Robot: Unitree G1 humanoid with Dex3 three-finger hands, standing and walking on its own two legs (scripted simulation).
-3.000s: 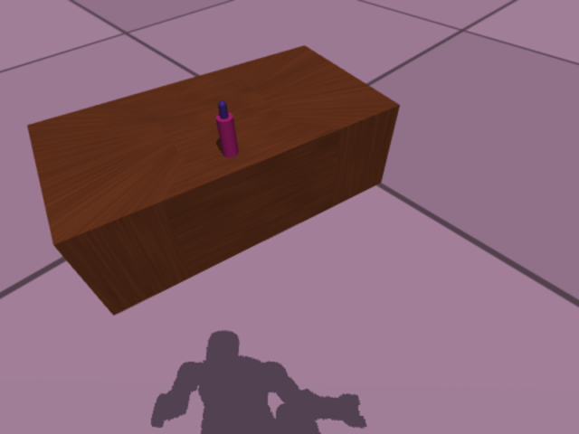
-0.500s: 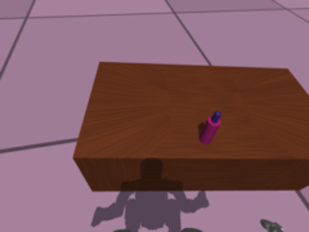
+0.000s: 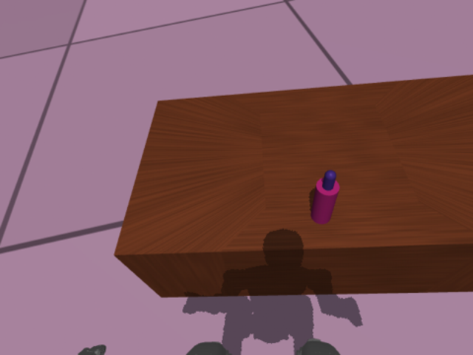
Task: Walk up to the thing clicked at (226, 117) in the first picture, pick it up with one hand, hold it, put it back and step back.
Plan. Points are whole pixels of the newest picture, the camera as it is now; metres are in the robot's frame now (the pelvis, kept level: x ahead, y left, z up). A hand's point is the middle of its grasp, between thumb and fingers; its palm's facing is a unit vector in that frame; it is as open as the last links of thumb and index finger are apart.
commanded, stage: walk up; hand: right
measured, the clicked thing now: (325, 196) +0.52 -0.18 -0.20
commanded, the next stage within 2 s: stand in 1.60 s
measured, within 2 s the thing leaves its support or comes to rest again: neither
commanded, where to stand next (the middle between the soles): +0.10 +0.03 m, yaw -2 degrees
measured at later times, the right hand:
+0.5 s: hand out of the picture +0.10 -0.24 -0.14, palm faces -0.04 +0.93 -0.37, open 7.4 cm
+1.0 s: hand out of the picture +0.12 -0.24 -0.13, palm faces +0.01 +0.94 -0.34, open 7.4 cm
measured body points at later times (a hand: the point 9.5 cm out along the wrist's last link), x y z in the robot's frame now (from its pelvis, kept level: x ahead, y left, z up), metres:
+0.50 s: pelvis +0.01 +0.03 +0.01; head +0.03 +0.03 +0.46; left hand +0.07 +0.34 -0.12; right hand +0.10 -0.28 -0.11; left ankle -0.01 +0.14 -0.72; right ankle +0.04 -0.11 -0.72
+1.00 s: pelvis +0.03 +0.02 +0.02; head +0.03 +0.02 +0.47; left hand +0.12 +0.33 -0.10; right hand +0.11 -0.29 -0.11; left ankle -0.01 +0.14 -0.72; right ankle +0.04 -0.11 -0.72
